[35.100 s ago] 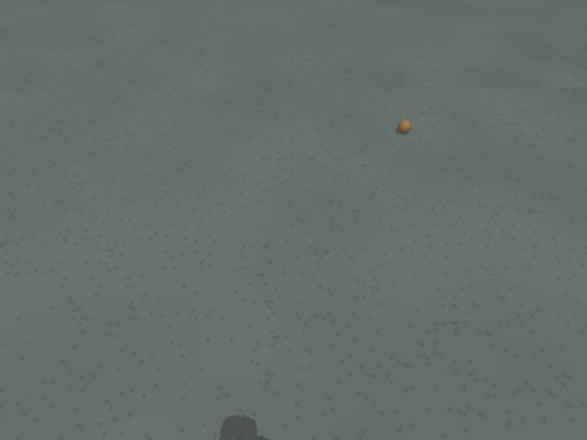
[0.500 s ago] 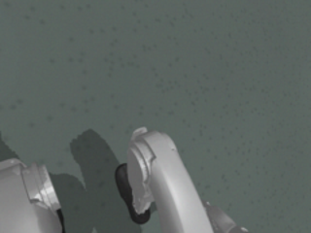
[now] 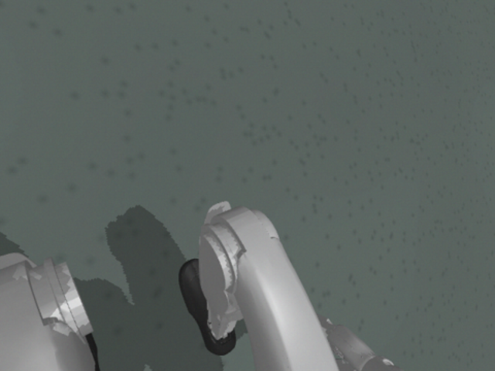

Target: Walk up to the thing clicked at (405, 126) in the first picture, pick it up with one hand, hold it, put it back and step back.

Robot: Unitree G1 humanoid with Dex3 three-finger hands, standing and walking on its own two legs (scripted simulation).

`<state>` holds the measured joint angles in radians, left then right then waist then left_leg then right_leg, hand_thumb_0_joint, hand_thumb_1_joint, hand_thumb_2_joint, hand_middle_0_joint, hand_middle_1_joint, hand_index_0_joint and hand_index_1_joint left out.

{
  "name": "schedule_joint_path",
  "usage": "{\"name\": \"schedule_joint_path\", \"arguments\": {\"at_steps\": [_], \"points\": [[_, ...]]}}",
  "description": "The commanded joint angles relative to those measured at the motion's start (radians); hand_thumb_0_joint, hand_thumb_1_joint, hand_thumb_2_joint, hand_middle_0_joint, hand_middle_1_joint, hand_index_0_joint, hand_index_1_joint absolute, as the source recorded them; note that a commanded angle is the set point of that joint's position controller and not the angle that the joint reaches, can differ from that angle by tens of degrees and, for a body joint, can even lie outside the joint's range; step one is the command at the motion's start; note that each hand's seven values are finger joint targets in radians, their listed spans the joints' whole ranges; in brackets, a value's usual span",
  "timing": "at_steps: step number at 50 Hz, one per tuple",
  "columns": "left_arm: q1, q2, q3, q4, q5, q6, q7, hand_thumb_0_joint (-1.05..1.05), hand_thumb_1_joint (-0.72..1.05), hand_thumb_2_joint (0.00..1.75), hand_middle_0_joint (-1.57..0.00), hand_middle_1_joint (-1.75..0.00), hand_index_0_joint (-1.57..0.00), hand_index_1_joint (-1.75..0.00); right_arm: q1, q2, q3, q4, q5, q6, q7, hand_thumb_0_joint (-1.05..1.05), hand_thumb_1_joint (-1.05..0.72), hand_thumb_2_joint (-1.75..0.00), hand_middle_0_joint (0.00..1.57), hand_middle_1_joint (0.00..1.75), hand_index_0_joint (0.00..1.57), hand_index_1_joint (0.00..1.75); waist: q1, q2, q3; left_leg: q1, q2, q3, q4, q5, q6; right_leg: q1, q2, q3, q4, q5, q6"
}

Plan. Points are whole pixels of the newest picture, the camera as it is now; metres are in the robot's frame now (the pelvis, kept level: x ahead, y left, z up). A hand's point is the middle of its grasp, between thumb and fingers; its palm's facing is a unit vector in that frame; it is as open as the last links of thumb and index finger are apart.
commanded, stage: open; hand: left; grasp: from above
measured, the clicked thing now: out of the picture +0.44 +0.38 -0.27
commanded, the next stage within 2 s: withdraw in 0.48 s
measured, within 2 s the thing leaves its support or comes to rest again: neither
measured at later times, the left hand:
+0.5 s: hand out of the picture +0.43 +0.37 -0.24, palm faces -0.42 -0.16 -0.89, open 13.9 cm
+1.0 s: hand out of the picture +0.44 +0.39 -0.13, palm faces -0.33 -0.08 -0.94, open 14.1 cm
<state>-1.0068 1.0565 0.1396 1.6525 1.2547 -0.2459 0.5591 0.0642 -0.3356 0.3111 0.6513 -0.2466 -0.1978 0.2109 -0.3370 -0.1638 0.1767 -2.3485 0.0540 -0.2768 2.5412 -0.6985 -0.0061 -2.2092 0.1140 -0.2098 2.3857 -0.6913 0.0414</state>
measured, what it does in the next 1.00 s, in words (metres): stands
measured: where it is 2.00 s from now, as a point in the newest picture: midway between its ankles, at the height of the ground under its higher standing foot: (154, 350)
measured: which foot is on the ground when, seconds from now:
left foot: down 0.00-1.00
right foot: down 0.00-1.00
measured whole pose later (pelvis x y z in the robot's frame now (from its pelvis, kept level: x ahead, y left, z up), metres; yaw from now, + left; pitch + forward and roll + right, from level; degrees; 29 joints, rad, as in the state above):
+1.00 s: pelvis +0.00 +0.00 +0.02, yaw +3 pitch +32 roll -12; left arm -0.89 0.85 0.07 1.23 1.17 -0.12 0.34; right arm 0.13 -0.30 0.14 0.68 -0.15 -0.11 0.24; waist -0.22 -0.03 -0.01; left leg -2.34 0.04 -0.20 2.44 -0.68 0.00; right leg -2.20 0.08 -0.16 2.33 -0.71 0.03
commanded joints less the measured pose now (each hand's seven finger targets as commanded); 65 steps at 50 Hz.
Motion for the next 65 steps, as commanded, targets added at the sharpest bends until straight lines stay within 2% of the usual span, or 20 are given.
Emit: {"name": "schedule_joint_path", "arguments": {"at_steps": [1,3,8,9,11,12,15,18,20,23,29,33,36,38,43,45,54,57,61,65], "points": [[-0.249,0.234,-0.015,-0.117,-0.023,0.0,0.029,0.0,-0.32,0.87,-0.22,-0.94,-0.24,-0.92,0.175,-0.311,-0.093,0.002,0.008,-0.001,-0.01,0.0,-0.89,-0.9,0.2,0.3,0.2,0.3,-0.045,0.556,-0.647,0.493,0.027,0.104,-0.236,0.218,0.016,0.336,0.025,-0.077,-0.218,0.289,-0.056],[-0.228,0.273,0.013,-0.097,-0.03,0.003,0.03,0.0,-0.4,0.91,-0.17,-0.96,-0.18,-0.95,0.184,-0.324,-0.097,0.016,0.012,0.001,-0.013,0.0,-0.89,-0.9,0.2,0.3,0.2,0.3,-0.037,0.54,-0.655,0.501,0.032,0.093,-0.241,0.222,0.016,0.335,0.027,-0.083,-0.219,0.289,-0.055],[-0.222,0.271,0.012,-0.101,-0.027,0.002,0.02,0.0,-0.51,0.99,-0.09,-1.03,-0.09,-1.02,0.194,-0.326,-0.099,0.009,0.015,0.004,-0.011,0.0,-0.9,-0.9,0.2,0.3,0.2,0.3,-0.036,0.553,-0.658,0.526,0.031,0.085,-0.25,0.231,0.01,0.328,0.024,-0.087,-0.207,0.29,-0.058],[-0.237,0.235,-0.016,-0.122,-0.03,-0.003,0.018,0.0,-0.52,0.99,-0.08,-1.03,-0.08,-1.02,0.168,-0.314,-0.094,-0.006,0.014,0.003,-0.012,0.0,-0.89,-0.9,0.2,0.3,0.2,0.3,-0.029,0.562,-0.678,0.534,0.032,0.088,-0.253,0.224,0.009,0.331,0.027,-0.085,-0.212,0.285,-0.06],[-0.231,0.24,-0.026,-0.094,-0.024,-0.002,0.015,0.0,-0.53,0.98,-0.07,-1.03,-0.08,-1.02,0.177,-0.319,-0.092,-0.003,0.016,0.003,-0.011,0.0,-0.89,-0.9,0.2,0.3,0.2,0.3,-0.043,0.537,-0.631,0.49,0.029,0.094,-0.243,0.203,0.017,0.321,0.028,-0.078,-0.22,0.275,-0.056],[-0.227,0.29,0.022,-0.1,-0.026,-0.003,0.021,0.0,-0.54,1.0,-0.07,-1.03,-0.07,-1.03,0.193,-0.325,-0.095,0.01,0.017,0.005,-0.014,0.0,-0.89,-0.9,0.2,0.3,0.2,0.3,-0.039,0.525,-0.636,0.487,0.03,0.094,-0.24,0.216,0.018,0.333,0.026,-0.08,-0.222,0.285,-0.054],[-0.233,0.235,-0.019,-0.119,-0.027,-0.012,0.02,0.0,-0.53,1.0,-0.07,-1.04,-0.07,-1.04,0.16,-0.312,-0.09,-0.004,0.016,0.004,-0.015,0.0,-0.89,-0.9,0.2,0.3,0.2,0.3,-0.026,0.568,-0.663,0.534,0.032,0.089,-0.256,0.221,0.009,0.328,0.027,-0.084,-0.216,0.283,-0.06],[-0.223,0.281,0.015,-0.1,-0.017,-0.01,0.029,0.0,-0.51,0.98,-0.06,-1.04,-0.07,-1.03,0.186,-0.329,-0.093,0.004,0.016,0.008,-0.014,0.0,-0.89,-0.9,0.2,0.3,0.2,0.3,-0.035,0.552,-0.662,0.519,0.029,0.085,-0.256,0.224,0.01,0.332,0.024,-0.088,-0.209,0.286,-0.058],[-0.243,0.243,-0.019,-0.119,-0.016,-0.01,0.029,0.0,-0.53,0.99,-0.06,-1.03,-0.07,-1.03,0.167,-0.311,-0.09,0.002,0.016,0.005,-0.014,0.0,-0.89,-0.9,0.2,0.3,0.2,0.3,-0.028,0.575,-0.659,0.533,0.031,0.093,-0.251,0.224,0.009,0.315,0.026,-0.084,-0.212,0.287,-0.06],[-0.233,0.266,0.007,-0.103,-0.019,-0.007,0.042,0.0,-0.5,0.97,-0.06,-1.04,-0.08,-1.03,0.173,-0.321,-0.087,0.0,0.011,0.007,-0.014,0.0,-0.89,-0.9,0.2,0.3,0.2,0.3,-0.031,0.543,-0.67,0.502,0.029,0.095,-0.25,0.208,0.015,0.348,0.028,-0.085,-0.222,0.281,-0.057],[-0.252,0.254,-0.004,-0.113,-0.02,0.006,0.036,0.0,-0.49,0.95,-0.06,-1.04,-0.08,-1.02,0.186,-0.321,-0.09,0.005,0.008,0.001,-0.011,0.0,-0.89,-0.9,0.2,0.3,0.2,0.3,-0.044,0.557,-0.672,0.528,0.03,0.093,-0.245,0.251,0.012,0.343,0.027,-0.083,-0.215,0.312,-0.055],[-0.248,0.316,0.037,-0.17,-0.01,0.003,0.026,0.0,-0.53,0.98,-0.06,-1.02,-0.07,-1.0,0.173,-0.324,-0.106,0.0,0.014,0.004,-0.015,0.0,-0.9,-0.9,0.2,0.3,0.2,0.3,-0.011,0.601,-0.694,0.54,0.031,0.092,-0.264,0.21,0.005,0.326,0.023,-0.078,-0.212,0.267,-0.064],[-0.246,0.284,0.026,-0.285,-0.019,0.013,-0.001,0.0,-0.54,0.98,-0.06,-1.01,-0.07,-1.0,0.172,-0.305,-0.121,-0.011,0.02,0.004,-0.01,0.0,-0.9,-0.9,0.2,0.3,0.2,0.3,0.01,0.651,-0.765,0.58,0.027,0.108,-0.264,0.247,0.004,0.347,0.021,-0.064,-0.214,0.298,-0.065],[-0.196,0.274,0.056,-0.374,-0.036,0.028,-0.014,0.0,-0.53,0.98,-0.06,-1.0,-0.07,-1.0,0.18,-0.298,-0.143,-0.006,0.03,0.009,-0.006,0.0,-0.9,-0.9,0.2,0.3,0.2,0.3,0.053,0.711,-0.846,0.636,0.022,0.115,-0.283,0.303,-0.005,0.347,0.015,-0.066,-0.206,0.334,-0.068],[-0.166,0.158,0.038,-0.542,-0.073,0.093,-0.098,0.0,-0.53,0.98,-0.06,-0.99,-0.06,-0.98,0.21,-0.262,-0.221,0.004,0.069,0.045,0.015,0.0,-0.9,-0.9,0.2,0.3,0.2,0.3,0.103,0.72,-0.921,0.625,0.01,0.146,-0.316,0.308,0.002,0.311,0.008,-0.032,-0.233,0.329,-0.073],[-0.142,0.069,-0.015,-0.56,-0.089,0.123,-0.151,0.0,-0.53,0.98,-0.06,-0.99,-0.07,-0.99,0.226,-0.252,-0.248,0.007,0.094,0.063,0.021,0.0,-0.9,-0.9,0.2,0.3,0.2,0.3,0.104,0.675,-0.905,0.632,0.007,0.144,-0.351,0.29,0.006,0.282,0.001,-0.022,-0.253,0.308,-0.073],[-0.191,-0.084,-0.124,-0.606,-0.15,0.16,-0.379,0.0,-0.54,1.01,-0.07,-0.99,-0.06,-1.0,0.282,-0.204,-0.302,-0.008,0.162,0.162,-0.028,0.0,-0.9,-0.9,0.2,0.3,0.2,0.3,0.084,0.411,-0.816,0.551,-0.02,0.161,-0.465,0.142,0.038,0.336,-0.013,0.038,-0.39,0.192,-0.078],[-0.169,-0.047,-0.111,-0.549,-0.154,0.139,-0.411,0.0,-0.53,1.01,-0.07,-1.0,-0.07,-1.01,0.274,-0.193,-0.291,-0.023,0.165,0.182,-0.063,0.0,-0.9,-0.9,0.2,0.3,0.2,0.3,0.093,0.298,-0.747,0.459,-0.03,0.191,-0.444,0.124,0.051,0.379,-0.014,0.068,-0.446,0.14,-0.078],[-0.19,0.003,-0.083,-0.516,-0.137,0.084,-0.411,0.0,-0.52,1.0,-0.07,-1.01,-0.07,-1.01,0.264,-0.183,-0.269,-0.029,0.164,0.192,-0.093,0.0,-0.9,-0.9,0.2,0.3,0.2,0.3,0.114,0.304,-0.759,0.467,-0.036,0.2,-0.454,0.134,0.049,0.389,-0.023,0.076,-0.443,0.137,-0.076],[-0.252,0.003,-0.091,-0.465,-0.102,0.029,-0.367,0.0,-0.53,1.01,-0.07,-1.0,-0.07,-1.01,0.262,-0.182,-0.245,-0.02,0.152,0.194,-0.108,0.0,-0.9,-0.9,0.2,0.3,0.2,0.3,0.089,0.358,-0.766,0.495,-0.032,0.195,-0.449,0.134,0.044,0.357,-0.023,0.064,-0.409,0.158,-0.075]]}}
